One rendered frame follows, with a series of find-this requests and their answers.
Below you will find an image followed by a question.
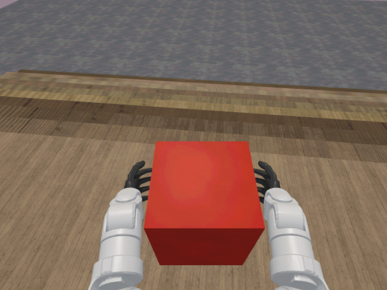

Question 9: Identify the robot right forearm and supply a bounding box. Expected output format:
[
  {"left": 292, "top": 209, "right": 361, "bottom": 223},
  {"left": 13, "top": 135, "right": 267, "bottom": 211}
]
[{"left": 264, "top": 188, "right": 329, "bottom": 290}]

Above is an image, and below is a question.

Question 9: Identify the right robot hand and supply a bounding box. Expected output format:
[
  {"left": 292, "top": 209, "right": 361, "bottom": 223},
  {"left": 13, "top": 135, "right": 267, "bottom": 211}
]
[{"left": 253, "top": 161, "right": 281, "bottom": 203}]

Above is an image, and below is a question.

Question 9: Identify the left robot hand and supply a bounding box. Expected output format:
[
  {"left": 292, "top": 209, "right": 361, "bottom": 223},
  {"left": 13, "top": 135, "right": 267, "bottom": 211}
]
[{"left": 124, "top": 161, "right": 152, "bottom": 202}]

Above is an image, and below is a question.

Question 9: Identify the carton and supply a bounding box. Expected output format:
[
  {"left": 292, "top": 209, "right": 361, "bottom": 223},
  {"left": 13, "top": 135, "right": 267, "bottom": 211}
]
[{"left": 144, "top": 141, "right": 265, "bottom": 265}]

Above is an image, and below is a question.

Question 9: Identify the robot left forearm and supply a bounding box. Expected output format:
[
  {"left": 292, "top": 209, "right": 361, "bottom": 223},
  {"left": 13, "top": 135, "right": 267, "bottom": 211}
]
[{"left": 88, "top": 188, "right": 143, "bottom": 290}]

